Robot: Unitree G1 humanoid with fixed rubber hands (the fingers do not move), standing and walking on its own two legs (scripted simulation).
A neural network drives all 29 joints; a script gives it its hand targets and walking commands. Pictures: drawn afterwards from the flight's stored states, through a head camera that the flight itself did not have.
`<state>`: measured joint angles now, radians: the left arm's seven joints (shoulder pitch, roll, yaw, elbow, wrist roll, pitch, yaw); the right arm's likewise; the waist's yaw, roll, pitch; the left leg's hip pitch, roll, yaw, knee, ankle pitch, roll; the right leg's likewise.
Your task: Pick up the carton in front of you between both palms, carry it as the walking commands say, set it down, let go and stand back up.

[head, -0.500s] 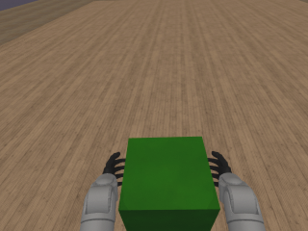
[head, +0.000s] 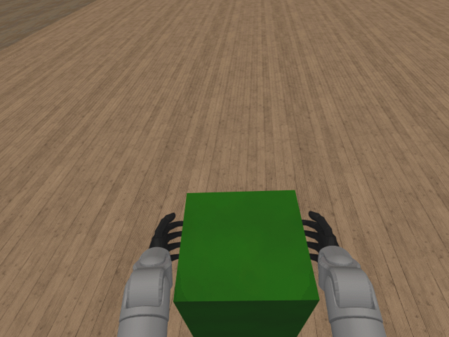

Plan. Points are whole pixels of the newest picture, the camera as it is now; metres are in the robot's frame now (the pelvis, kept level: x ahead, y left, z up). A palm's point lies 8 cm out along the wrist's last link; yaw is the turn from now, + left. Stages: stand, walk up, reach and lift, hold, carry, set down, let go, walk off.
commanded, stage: hold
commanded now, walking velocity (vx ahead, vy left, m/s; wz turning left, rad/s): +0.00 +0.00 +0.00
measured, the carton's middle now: (242, 268) +0.30 +0.00 -0.04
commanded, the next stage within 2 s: set down in 0.32 s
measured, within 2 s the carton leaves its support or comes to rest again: neither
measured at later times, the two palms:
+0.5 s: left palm (150, 273) +0.25 +0.16 +0.04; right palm (322, 260) +0.27 -0.13 +0.04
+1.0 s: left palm (171, 285) +0.31 +0.17 -0.16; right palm (294, 272) +0.35 -0.13 -0.17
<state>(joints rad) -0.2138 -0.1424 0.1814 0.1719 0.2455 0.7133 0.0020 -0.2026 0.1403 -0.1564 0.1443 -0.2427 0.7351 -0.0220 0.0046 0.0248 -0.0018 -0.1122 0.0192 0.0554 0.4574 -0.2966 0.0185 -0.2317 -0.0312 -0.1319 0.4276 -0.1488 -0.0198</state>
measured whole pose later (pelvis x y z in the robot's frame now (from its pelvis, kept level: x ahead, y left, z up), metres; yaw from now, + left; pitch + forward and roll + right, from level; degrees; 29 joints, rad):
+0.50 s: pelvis -0.04 -0.01 -0.01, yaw +6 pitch -10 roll +0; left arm -0.38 -0.18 0.34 0.41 0.31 0.61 -0.02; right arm -0.35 0.17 -0.32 0.31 -0.31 0.69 0.00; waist -0.03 0.03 0.10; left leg -0.08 -0.03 -0.04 0.52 -0.27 0.02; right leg -0.16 0.03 0.01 0.48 -0.16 -0.02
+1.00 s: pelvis -0.06 -0.01 -0.08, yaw +8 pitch +24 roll +1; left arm -0.64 -0.15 0.43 0.61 0.25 0.13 0.06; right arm -0.65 0.07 -0.41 0.60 -0.30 0.16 0.01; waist -0.03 0.04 0.07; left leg -1.04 -0.07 -0.03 1.03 -0.40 0.00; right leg -1.12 0.02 0.03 0.99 -0.27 -0.02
